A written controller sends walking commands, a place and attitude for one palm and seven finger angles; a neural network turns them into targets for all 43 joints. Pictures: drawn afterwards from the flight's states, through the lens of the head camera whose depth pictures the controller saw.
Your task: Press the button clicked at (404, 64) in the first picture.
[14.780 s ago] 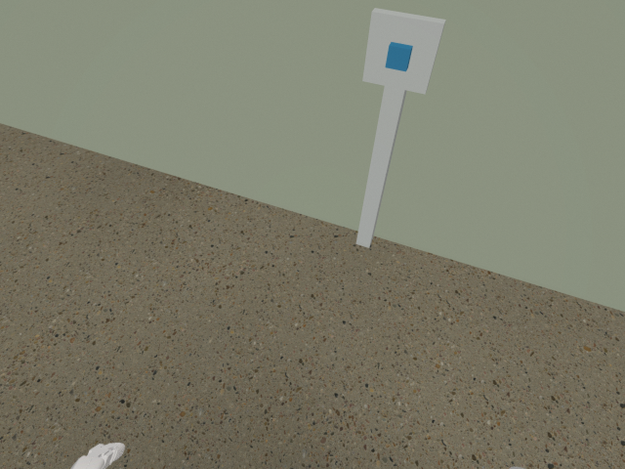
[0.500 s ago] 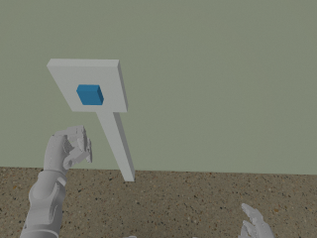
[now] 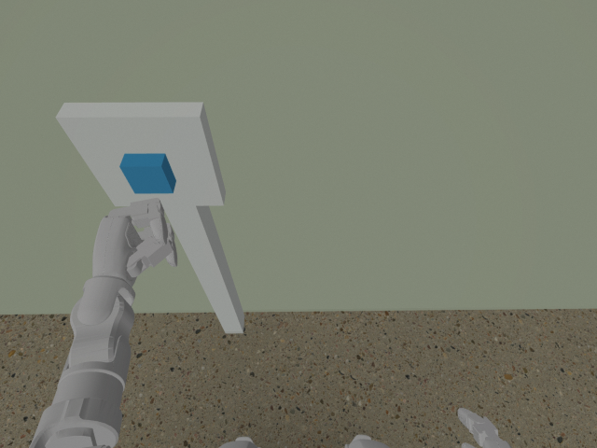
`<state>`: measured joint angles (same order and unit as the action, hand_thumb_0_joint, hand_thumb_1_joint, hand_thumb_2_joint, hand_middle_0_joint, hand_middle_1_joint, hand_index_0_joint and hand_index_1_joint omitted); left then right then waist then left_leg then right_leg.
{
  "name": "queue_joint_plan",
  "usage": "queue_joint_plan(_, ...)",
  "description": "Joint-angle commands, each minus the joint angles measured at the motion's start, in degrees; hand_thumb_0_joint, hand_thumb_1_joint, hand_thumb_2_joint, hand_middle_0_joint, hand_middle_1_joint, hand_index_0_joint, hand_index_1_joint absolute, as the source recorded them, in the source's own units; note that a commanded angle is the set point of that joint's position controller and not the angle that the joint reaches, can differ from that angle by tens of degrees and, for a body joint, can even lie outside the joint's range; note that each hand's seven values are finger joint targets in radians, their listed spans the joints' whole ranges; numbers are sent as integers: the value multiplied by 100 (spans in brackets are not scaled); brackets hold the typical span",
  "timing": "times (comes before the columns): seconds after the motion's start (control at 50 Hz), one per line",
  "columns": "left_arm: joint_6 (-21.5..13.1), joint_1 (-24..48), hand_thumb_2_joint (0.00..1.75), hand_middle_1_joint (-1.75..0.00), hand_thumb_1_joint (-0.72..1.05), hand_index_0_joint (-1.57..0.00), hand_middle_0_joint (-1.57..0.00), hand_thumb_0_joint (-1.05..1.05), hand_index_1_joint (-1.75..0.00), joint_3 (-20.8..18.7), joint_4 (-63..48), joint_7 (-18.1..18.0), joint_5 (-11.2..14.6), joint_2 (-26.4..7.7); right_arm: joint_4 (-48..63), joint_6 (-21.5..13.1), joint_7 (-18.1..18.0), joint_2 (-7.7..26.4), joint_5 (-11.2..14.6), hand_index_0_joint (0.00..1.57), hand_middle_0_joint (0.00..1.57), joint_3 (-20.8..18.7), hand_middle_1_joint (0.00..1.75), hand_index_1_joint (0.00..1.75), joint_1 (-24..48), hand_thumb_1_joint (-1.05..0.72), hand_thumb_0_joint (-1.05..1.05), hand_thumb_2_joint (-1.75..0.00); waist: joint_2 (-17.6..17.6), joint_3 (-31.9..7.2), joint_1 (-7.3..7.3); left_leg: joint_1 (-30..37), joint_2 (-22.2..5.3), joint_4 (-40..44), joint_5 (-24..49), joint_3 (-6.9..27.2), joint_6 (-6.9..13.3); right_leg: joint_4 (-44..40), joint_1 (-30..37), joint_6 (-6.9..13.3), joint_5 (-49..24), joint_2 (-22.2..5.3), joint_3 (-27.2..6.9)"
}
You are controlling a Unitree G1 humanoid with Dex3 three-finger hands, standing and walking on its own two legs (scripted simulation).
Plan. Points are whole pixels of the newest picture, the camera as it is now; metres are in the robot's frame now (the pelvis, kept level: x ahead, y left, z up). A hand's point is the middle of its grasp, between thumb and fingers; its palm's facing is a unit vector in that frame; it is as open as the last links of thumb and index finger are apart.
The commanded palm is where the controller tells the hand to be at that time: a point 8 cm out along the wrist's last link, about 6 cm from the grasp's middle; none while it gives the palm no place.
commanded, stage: aim a knuckle at the button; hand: left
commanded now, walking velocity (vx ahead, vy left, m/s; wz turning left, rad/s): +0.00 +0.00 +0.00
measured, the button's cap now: (150, 172) +0.47 +0.23 +0.09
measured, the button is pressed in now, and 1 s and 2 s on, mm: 0 0 14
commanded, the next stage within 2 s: press the button with the knuckle in 0.76 s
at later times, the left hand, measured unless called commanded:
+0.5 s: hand (168, 243) +0.37 +0.19 +0.05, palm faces +0.02 -1.00 -0.03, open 3.1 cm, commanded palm +0.34 +0.24 +0.06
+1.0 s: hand (167, 233) +0.38 +0.19 +0.05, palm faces +0.03 -1.00 -0.03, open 3.1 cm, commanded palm +0.36 +0.24 +0.06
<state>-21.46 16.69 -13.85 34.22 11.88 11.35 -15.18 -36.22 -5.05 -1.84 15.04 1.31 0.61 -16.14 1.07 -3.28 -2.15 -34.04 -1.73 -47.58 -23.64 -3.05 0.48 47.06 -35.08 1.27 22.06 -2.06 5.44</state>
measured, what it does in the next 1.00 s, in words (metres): stands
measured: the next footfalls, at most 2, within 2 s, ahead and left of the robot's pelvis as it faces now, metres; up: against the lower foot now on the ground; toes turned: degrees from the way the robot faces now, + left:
none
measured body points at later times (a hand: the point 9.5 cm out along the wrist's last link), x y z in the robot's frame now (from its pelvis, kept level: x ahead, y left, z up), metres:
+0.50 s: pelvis +0.00 +0.01 +0.00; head +0.06 +0.01 +0.44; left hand +0.36 +0.24 +0.06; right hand +0.10 -0.25 -0.12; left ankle +0.00 +0.11 -0.70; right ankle +0.01 -0.11 -0.70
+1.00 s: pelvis +0.00 +0.01 +0.00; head +0.07 +0.01 +0.44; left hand +0.38 +0.25 +0.06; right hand +0.10 -0.25 -0.12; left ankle +0.00 +0.11 -0.70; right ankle +0.01 -0.11 -0.70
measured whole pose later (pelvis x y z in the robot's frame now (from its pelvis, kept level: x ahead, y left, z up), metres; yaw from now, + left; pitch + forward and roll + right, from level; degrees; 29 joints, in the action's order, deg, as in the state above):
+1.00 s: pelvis +0.00 +0.01 +0.00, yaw +0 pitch +12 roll -1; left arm -22.4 21.9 -13.6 38.9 10.9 10.7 -15.7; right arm -35.7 -2.1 -1.8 14.7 1.3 0.9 -16.5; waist 0.8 -3.6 -2.5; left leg -36.7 -1.5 -49.3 -24.2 -3.1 1.3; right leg 47.8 -37.3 0.5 22.0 -2.3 5.2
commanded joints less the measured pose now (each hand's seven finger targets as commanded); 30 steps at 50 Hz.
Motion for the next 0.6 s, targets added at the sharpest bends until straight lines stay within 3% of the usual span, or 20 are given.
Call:
queue_joint_plan(0.0,-431,2070,90,-150,90,-130,-130,0,-150,-316,-845,-13,31,-1096,601,-138,-77,774,18,20,20,-284,30,30,-136,-90,0,-90,-122,-1787,-103,431,173,522,1481,277,37,-498,1078,-38,-1792,169,-438)
queue_joint_plan(0.02,-445,2179,90,-150,90,-130,-130,0,-150,-231,-834,-11,17,-989,607,-123,-63,752,23,20,20,-277,30,30,-130,-90,0,-90,48,-1850,-114,493,179,521,1479,269,31,-483,1028,-33,-1788,158,-427)
queue_joint_plan(0.06,-460,2299,90,-150,90,-130,-130,0,-150,-456,-678,-40,13,-1238,584,-71,-66,781,8,20,20,-288,30,30,-184,-90,0,-90,-50,-1924,-83,439,182,503,1441,276,36,-479,1076,-40,-1762,163,-451)
queue_joint_plan(0.08,-478,2142,90,-150,90,-130,-130,0,-150,-518,-686,-34,-10,-1298,628,-54,-62,777,4,20,20,-293,30,30,-184,-90,0,-90,68,-2050,2,447,186,515,1531,268,29,-441,1182,-16,-1831,160,-456)
queue_joint_plan(0.1,-480,1989,90,-150,90,-130,-130,0,-150,-545,-662,-36,-15,-1324,665,-29,-48,779,1,20,20,-292,30,30,-199,-90,0,-90,38,-2081,25,456,175,520,1612,283,32,-420,1225,-3,-1893,176,-435)
queue_joint_plan(0.12,-472,1937,90,-150,90,-130,-130,0,-150,-427,-662,-19,6,-1133,695,-12,-37,750,3,20,20,-282,30,30,-188,-90,0,-90,81,-2104,9,506,178,510,1726,250,37,-417,1229,-12,-2038,175,-437)
queue_joint_plan(0.14,-490,2006,90,-150,90,-130,-130,0,-150,-527,-733,-26,12,-1271,683,4,-33,768,3,20,20,-295,30,30,-215,-90,0,-90,19,-2134,13,508,157,513,1761,272,28,-406,1230,-15,-2061,178,-420)
queue_joint_plan(0.18,-489,1863,90,-150,90,-130,-130,0,-150,-521,-827,-17,61,-1209,740,22,-19,755,13,20,20,-291,30,30,-195,-90,0,-90,113,-2108,43,511,166,545,1763,240,30,-433,1287,-10,-2085,184,-432)
queue_joint_plan(0.22,-463,1682,90,-150,90,-130,-130,0,-150,-546,-779,-6,75,-1200,761,47,-15,765,14,20,20,-296,30,30,-205,-90,0,-90,-147,-2049,30,435,151,559,1795,239,43,-440,1334,-26,-2160,190,-421)
queue_joint_plan(0.24,-461,1665,90,-150,90,-130,-130,0,-150,-620,-794,-4,73,-1287,762,61,-20,772,21,20,20,-305,30,30,-196,-90,0,-90,-36,-2001,38,416,153,558,1721,217,36,-458,1290,-27,-2097,186,-433)
queue_joint_plan(0.32,-497,1633,90,-150,90,-130,-130,0,-150,-320,-1072,18,98,-949,800,46,-24,731,35,20,20,-299,30,30,-149,-90,0,-90,71,-1905,-35,579,129,588,1688,244,31,-484,1087,-14,-1929,203,-378)
queue_joint_plan(0.36,-501,1792,90,-150,90,-130,-130,0,-150,-273,-1085,-5,92,-949,752,42,-36,748,35,20,20,-302,30,30,-149,-90,0,-90,52,-1848,-81,585,123,591,1541,286,24,-489,961,-17,-1745,211,-359)
queue_joint_plan(0.4,-509,2131,90,-150,90,-130,-130,0,-150,-72,-1049,-38,64,-800,705,34,-58,747,45,20,20,-292,30,30,-150,-90,0,-90,-70,-1708,-201,584,108,583,1370,330,35,-506,757,-21,-1517,218,-337)
queue_joint_plan(0.46,-524,2329,90,-150,90,-130,-130,0,-150,-280,-957,-121,4,-1077,653,33,-83,778,27,20,20,-292,30,30,-148,-90,0,-90,19,-1827,-131,602,127,588,1270,368,18,-484,779,-9,-1392,197,-352)
queue_joint_plan(0.5,-562,2220,90,-150,90,-130,-130,0,-150,-263,-1130,-168,-41,-1088,703,21,-77,768,11,20,20,-292,30,30,-131,-90,0,-90,179,-2095,-67,744,122,567,1495,380,9,-408,869,13,-1521,199,-346)
queue_joint_plan(0.52,-549,2138,90,-150,90,-130,-130,0,-150,-110,-1131,-171,-54,-871,726,13,-57,721,14,20,20,-276,30,30,-112,-90,0,-90,360,-2125,-51,847,121,573,1617,388,-16,-383,825,21,-1577,193,-322)
queue_joint_plan(0.58,-462,2197,90,-150,90,-130,-130,0,-150,-206,-802,-227,-27,-961,684,44,-54,768,21,20,20,-260,30,30,-114,-90,0,-90,-110,-1806,-111,577,117,583,1411,391,0,-449,807,-7,-1519,203,-311)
